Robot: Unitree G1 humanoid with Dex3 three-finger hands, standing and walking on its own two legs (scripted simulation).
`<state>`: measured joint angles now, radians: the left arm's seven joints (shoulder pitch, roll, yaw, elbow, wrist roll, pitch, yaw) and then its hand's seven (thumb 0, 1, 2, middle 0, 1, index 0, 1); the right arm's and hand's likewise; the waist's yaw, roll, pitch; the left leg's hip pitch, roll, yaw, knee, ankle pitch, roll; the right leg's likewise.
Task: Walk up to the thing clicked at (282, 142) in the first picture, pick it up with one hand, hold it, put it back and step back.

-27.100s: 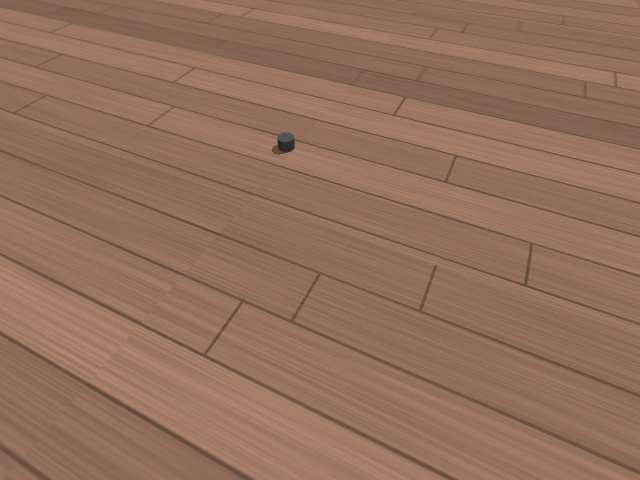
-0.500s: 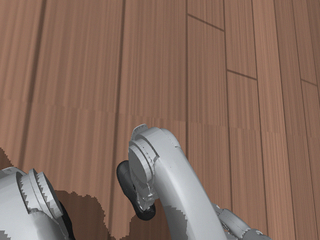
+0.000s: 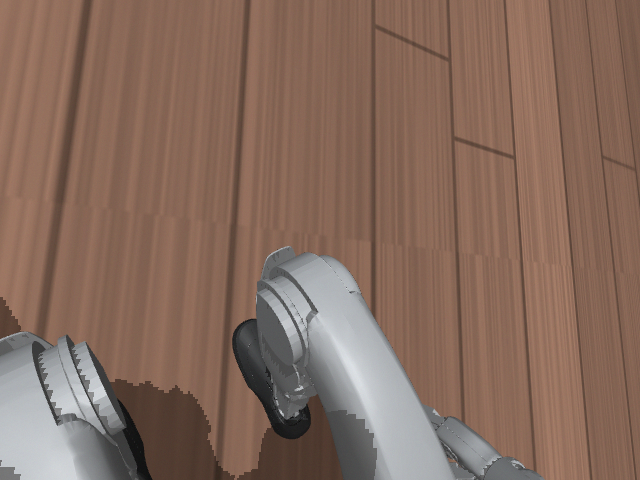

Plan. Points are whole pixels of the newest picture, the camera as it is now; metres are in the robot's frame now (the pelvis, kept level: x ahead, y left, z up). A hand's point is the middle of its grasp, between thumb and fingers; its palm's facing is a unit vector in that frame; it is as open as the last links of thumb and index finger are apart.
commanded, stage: withdraw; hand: left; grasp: from above
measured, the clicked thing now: out of the picture +0.45 +0.32 -0.27
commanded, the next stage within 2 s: home in 1.04 s
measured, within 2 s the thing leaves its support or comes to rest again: rests again in 0.46 s
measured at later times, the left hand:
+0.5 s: hand out of the picture +0.47 +0.35 -0.14, palm faces -0.27 -0.08 -0.96, open 14.2 cm
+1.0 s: hand out of the picture +0.42 +0.33 -0.13, palm faces -0.46 -0.12 -0.88, open 14.0 cm
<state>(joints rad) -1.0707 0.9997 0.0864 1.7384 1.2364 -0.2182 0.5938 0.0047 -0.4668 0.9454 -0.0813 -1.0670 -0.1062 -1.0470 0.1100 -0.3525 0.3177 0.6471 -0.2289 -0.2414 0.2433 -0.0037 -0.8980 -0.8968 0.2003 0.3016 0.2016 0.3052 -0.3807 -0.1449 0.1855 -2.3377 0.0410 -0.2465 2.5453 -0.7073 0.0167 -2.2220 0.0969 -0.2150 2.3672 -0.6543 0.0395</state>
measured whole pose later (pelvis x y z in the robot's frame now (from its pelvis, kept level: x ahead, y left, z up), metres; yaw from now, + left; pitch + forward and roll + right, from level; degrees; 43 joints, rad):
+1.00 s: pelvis -0.01 -0.01 +0.03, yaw +7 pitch +31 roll -8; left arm -1.03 0.78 0.01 1.47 1.25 -0.24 0.31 0.01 -0.52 1.02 -0.09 -1.01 -0.09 -1.02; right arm 0.16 -0.33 0.14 0.68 -0.13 -0.02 0.10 0.00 -0.90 -0.90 0.20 0.30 0.20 0.30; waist -0.27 -0.04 -0.01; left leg -2.31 0.01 -0.13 2.38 -0.62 0.01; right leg -2.21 0.04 -0.12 2.30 -0.63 0.01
